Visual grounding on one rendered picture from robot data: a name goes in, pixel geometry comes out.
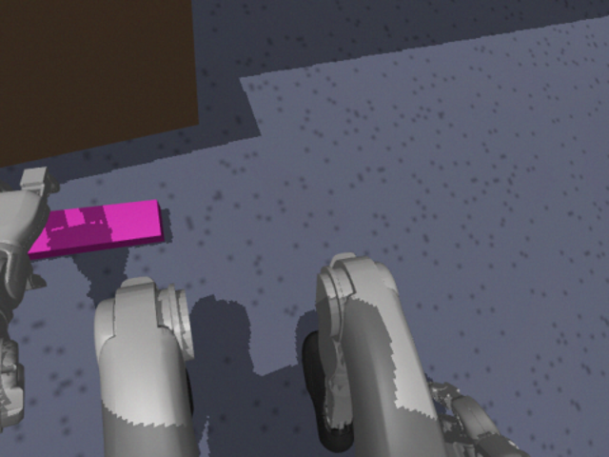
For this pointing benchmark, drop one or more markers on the right robot foot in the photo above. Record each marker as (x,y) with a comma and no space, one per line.
(333,439)

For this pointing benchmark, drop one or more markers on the left robot arm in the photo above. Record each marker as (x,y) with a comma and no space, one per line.
(14,269)

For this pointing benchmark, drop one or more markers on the right robot arm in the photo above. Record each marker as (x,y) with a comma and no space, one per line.
(498,446)

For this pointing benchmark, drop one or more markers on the left robot hand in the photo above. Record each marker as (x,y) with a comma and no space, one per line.
(24,213)

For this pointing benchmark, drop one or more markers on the right robot hand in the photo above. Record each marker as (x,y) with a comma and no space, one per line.
(469,424)

